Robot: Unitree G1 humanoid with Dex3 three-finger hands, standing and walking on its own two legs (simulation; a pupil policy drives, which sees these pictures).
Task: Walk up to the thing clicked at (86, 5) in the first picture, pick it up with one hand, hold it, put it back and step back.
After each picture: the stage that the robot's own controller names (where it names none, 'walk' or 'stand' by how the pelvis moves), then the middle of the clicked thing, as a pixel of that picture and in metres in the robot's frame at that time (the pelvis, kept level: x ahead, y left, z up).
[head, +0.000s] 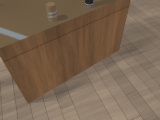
stand; out of the picture +1.18 -0.03 +0.01
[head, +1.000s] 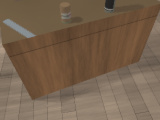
rise first; out of the picture +1.06 -0.13 +0.03
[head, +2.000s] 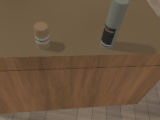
sink last; (112, 25) +0.65 -0.10 +0.04
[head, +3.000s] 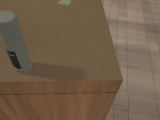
rise first; (15, 46) +0.47 +0.28 +0.08
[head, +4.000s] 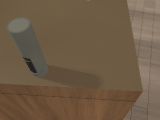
stand; (31, 51) +0.45 +0.22 +0.05
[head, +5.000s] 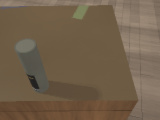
stand; (34, 69) +0.43 +0.21 +0.01
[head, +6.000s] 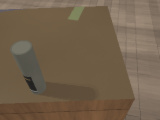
stand; (31, 70) +0.43 +0.22 +0.01
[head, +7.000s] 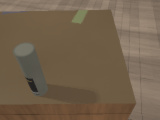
stand; (33, 72) +0.42 +0.22 +0.01
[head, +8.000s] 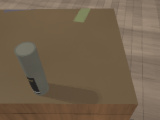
stand; (34, 71) +0.42 +0.21 +0.01
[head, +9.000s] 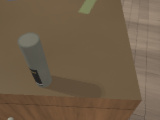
rise first; (37, 63) +0.44 +0.20 +0.01
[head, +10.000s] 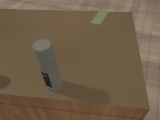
go down; (48, 67) +0.44 +0.19 +0.01
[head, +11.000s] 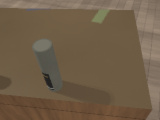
go down; (49, 68) +0.44 +0.19 +0.01
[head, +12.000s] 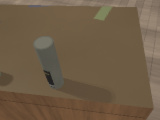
go down; (50, 65) +0.44 +0.19 +0.01
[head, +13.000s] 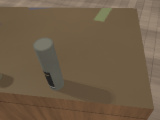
go down; (50, 67) +0.44 +0.19 +0.01
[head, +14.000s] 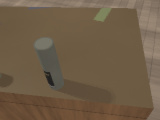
go down; (51, 66) +0.44 +0.19 +0.01
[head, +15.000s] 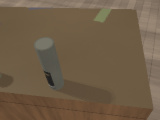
go down; (51, 66) +0.44 +0.19 +0.01
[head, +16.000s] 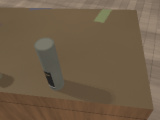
go down; (51, 66) +0.44 +0.19 +0.01
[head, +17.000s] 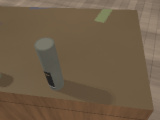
go down; (51, 66) +0.44 +0.19 +0.01
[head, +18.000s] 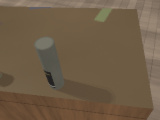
go down; (51, 66) +0.44 +0.19 +0.01
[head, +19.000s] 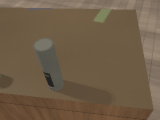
go down; (50, 67) +0.44 +0.19 +0.01
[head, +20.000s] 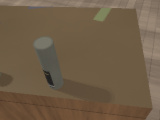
go down; (50, 65) +0.44 +0.19 +0.01
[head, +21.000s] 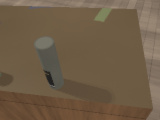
go down; (51, 65) +0.44 +0.19 +0.01
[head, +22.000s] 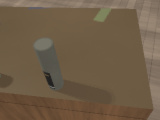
go down; (50, 67) +0.44 +0.19 +0.01
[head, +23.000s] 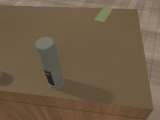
go down; (51, 65) +0.44 +0.19 +0.01
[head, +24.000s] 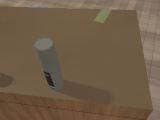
go down; (50, 66) +0.44 +0.19 +0.01
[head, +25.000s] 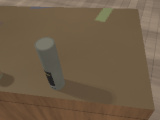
go down; (52, 66) +0.44 +0.19 +0.01
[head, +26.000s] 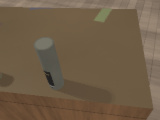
go down; (51, 66) +0.44 +0.19 +0.01
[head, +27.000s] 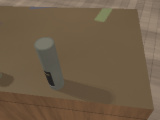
go down; (51, 66) +0.44 +0.19 +0.01
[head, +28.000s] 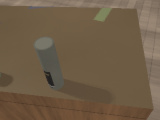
go down; (51, 66) +0.44 +0.19 +0.01
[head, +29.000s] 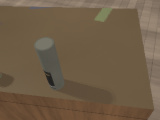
go down; (51, 66) +0.44 +0.19 +0.01
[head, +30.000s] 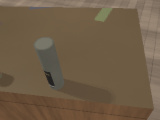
go down; (51, 66) +0.44 +0.19 +0.01
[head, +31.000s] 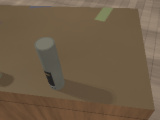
go down; (51, 66) +0.44 +0.18 +0.01
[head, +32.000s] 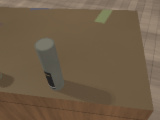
go down; (51, 67) +0.44 +0.19 +0.01
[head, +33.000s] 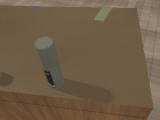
go down; (51, 65) +0.44 +0.19 +0.01
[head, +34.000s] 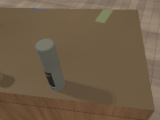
go down; (52, 67) +0.44 +0.19 +0.01
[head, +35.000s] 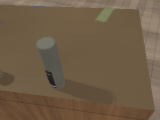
go down; (52, 66) +0.44 +0.19 +0.01
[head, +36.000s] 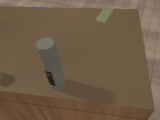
go down; (52, 66) +0.44 +0.19 +0.01
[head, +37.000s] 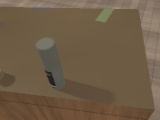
go down; (52, 66) +0.44 +0.19 +0.01
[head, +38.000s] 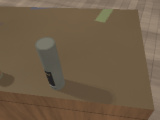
go down; (52, 66) +0.44 +0.19 +0.01
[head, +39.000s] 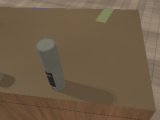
go down; (52, 67) +0.44 +0.18 +0.01
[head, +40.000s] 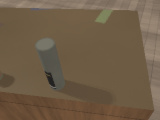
go down; (52, 67) +0.44 +0.19 +0.01
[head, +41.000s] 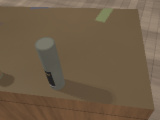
go down; (52, 66) +0.44 +0.19 +0.01
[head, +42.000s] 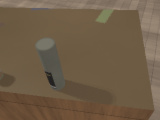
go down; (52, 66) +0.44 +0.19 +0.01
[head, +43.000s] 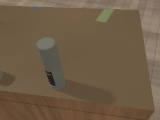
go down; (52, 66) +0.44 +0.19 +0.01
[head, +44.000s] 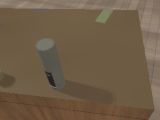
go down; (52, 67) +0.44 +0.19 +0.01
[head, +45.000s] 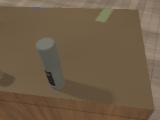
go down; (52, 66) +0.44 +0.19 +0.01
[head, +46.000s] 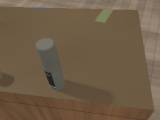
go down; (52, 66) +0.44 +0.19 +0.01
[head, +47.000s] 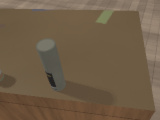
go down; (53, 67) +0.44 +0.19 +0.01
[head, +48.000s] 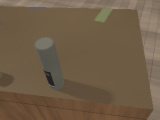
go down; (51, 66) +0.44 +0.19 +0.01
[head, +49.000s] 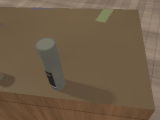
go down; (52, 66) +0.44 +0.18 +0.01
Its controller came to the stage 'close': no
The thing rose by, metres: 0.00
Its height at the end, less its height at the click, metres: +0.00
